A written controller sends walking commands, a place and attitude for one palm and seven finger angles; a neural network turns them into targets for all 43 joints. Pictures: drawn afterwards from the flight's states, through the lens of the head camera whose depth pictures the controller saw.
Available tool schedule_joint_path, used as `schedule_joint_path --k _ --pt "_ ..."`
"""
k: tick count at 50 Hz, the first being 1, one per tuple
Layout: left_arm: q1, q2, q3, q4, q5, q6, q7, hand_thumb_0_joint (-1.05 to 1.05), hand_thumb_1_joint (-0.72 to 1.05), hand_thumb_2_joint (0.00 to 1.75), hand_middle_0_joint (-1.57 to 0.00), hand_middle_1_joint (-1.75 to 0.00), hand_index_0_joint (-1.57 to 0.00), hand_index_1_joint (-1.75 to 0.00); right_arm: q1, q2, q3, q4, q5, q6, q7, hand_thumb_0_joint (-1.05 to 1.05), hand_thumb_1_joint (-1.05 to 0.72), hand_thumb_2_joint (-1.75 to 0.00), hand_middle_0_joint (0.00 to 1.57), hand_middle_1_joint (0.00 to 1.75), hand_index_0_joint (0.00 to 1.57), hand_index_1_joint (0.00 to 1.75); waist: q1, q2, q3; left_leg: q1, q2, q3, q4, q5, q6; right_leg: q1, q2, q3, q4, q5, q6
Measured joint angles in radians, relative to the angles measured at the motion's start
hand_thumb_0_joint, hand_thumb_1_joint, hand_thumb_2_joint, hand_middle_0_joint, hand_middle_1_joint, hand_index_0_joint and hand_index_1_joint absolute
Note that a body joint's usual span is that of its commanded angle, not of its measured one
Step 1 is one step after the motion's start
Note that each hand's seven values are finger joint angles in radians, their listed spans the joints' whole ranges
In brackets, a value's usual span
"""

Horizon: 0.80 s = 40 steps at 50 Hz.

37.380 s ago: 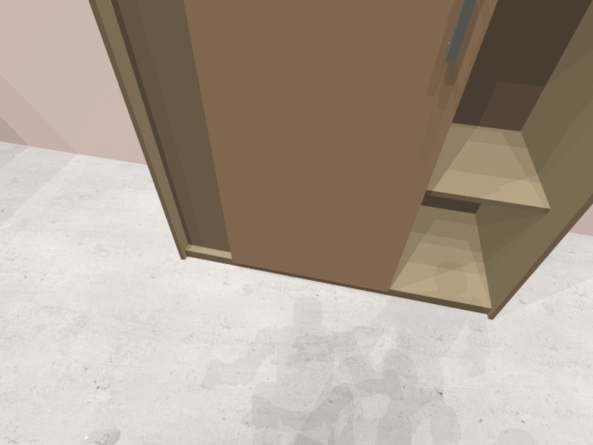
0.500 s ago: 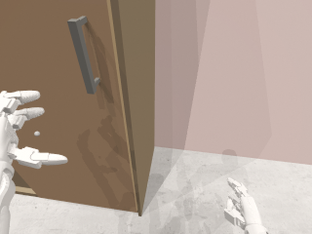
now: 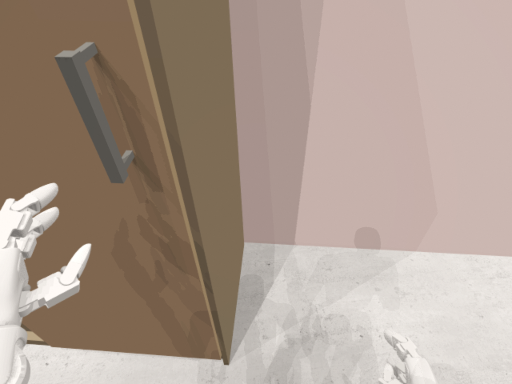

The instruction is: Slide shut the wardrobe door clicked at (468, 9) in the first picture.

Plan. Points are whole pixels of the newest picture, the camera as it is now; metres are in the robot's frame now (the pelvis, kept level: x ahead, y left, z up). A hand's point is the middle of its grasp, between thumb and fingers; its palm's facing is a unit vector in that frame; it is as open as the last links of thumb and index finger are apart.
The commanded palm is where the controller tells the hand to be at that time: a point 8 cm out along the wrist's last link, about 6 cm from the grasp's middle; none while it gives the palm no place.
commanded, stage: draw the hand back to the body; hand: left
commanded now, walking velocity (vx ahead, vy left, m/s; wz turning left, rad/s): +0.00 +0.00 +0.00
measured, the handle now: (104, 118) +0.35 +0.25 +0.27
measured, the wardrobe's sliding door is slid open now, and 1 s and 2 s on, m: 0.00 0.00 0.00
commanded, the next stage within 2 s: step back with the hand held close in 0.44 s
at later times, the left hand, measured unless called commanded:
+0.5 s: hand (65, 280) +0.18 +0.25 +0.16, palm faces +0.46 -0.81 -0.36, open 7.4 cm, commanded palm +0.13 +0.29 +0.17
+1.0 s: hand (42, 288) +0.17 +0.27 +0.16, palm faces +0.35 -0.80 -0.50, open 7.4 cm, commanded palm +0.11 +0.31 +0.17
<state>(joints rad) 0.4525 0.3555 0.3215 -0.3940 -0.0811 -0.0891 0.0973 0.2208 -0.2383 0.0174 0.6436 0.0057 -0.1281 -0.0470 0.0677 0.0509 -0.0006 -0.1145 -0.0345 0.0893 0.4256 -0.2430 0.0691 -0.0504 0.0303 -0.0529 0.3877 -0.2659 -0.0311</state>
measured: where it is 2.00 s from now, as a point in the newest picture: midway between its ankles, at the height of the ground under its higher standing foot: outside the picture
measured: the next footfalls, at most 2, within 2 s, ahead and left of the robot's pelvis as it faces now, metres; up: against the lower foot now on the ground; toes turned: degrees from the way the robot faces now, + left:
left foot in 1.56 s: -0.03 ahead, +0.12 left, +0.00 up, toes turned +3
right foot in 1.98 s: -0.22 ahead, -0.02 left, +0.00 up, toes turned -2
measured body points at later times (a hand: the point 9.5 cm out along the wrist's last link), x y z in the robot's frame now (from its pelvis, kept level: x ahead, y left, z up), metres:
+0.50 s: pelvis +0.00 -0.01 +0.00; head -0.03 -0.03 +0.45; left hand +0.15 +0.29 +0.18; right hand +0.19 -0.22 -0.08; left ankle +0.00 +0.07 -0.74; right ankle -0.03 -0.10 -0.74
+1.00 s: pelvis -0.04 +0.02 -0.01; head -0.03 +0.02 +0.44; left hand +0.14 +0.31 +0.18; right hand +0.12 -0.24 -0.08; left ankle +0.00 +0.07 -0.74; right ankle -0.03 -0.10 -0.74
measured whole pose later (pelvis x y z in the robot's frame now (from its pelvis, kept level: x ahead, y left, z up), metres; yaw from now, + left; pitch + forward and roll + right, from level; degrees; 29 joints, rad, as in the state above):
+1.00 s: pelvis -0.04 +0.02 -0.01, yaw -2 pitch +0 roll -1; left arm 0.55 0.45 0.41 -0.49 -0.06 -0.17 0.13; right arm 0.21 -0.24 -0.01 0.54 0.01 0.00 -0.08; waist 0.01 0.01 0.02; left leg -0.30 -0.03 0.14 0.49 -0.20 0.10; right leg -0.26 0.03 -0.02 0.48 -0.22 -0.01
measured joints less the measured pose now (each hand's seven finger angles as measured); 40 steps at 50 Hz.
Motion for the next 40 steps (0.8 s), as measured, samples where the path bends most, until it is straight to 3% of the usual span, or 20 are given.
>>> schedule_joint_path --k 11,25,30,35,40 --pt "0.008 -0.006 -0.01 -0.013 0.003 0.041 0.003 0.01 0.81 0.86 -0.21 -0.35 -0.22 -0.35 -0.03 -0.003 0.0 -0.037 -0.002 0.026 0.0 0.01 -0.91 -0.9 0.2 0.3 0.2 0.3 0.022 0.001 -0.009 -0.003 0.001 -0.012 0.003 -0.007 -0.005 0.006 0.002 -0.011 -0.009 -0.005 -0.003" --pt "-0.01 -0.011 -0.008 0.013 -0.002 0.042 0.004 0.02 0.89 0.9 -0.21 -0.3 -0.21 -0.3 -0.015 0.016 0.014 -0.023 -0.002 0.046 -0.006 0.01 -0.91 -0.9 0.2 0.3 0.21 0.3 0.016 0.009 0.003 0.007 0.012 -0.018 -0.003 0.01 -0.015 0.019 0.014 -0.016 -0.022 0.013 -0.016" --pt "-0.01 -0.004 -0.001 0.016 -0.002 0.028 0.003 0.02 0.89 0.9 -0.21 -0.3 -0.21 -0.3 -0.004 0.009 0.011 -0.016 0.0 0.046 -0.01 0.01 -0.91 -0.9 0.2 0.3 0.21 0.3 0.012 0.011 0.005 -0.002 0.019 -0.019 0.0 0.016 -0.017 0.017 0.021 -0.018 -0.033 0.025 -0.019" --pt "-0.009 0.017 0.057 0.019 0.014 -0.039 0.017 0.02 0.89 0.9 -0.21 -0.3 -0.21 -0.3 -0.02 -0.008 0.003 -0.042 0.0 0.08 -0.008 0.01 -0.91 -0.9 0.2 0.3 0.21 0.3 -0.011 0.016 -0.006 -0.091 0.041 -0.013 0.041 0.013 -0.015 -0.055 0.04 -0.012 -0.039 0.053 -0.018" --pt "0.032 0.011 0.037 -0.002 0.023 -0.059 0.02 0.02 0.89 0.9 -0.2 -0.3 -0.21 -0.3 -0.029 -0.029 -0.019 -0.067 0.005 0.102 -0.012 0.01 -0.91 -0.9 0.2 0.3 0.21 0.3 -0.032 0.011 0.005 -0.137 0.032 0.014 0.036 0.028 0.0 -0.125 0.027 0.011 -0.005 0.058 -0.002"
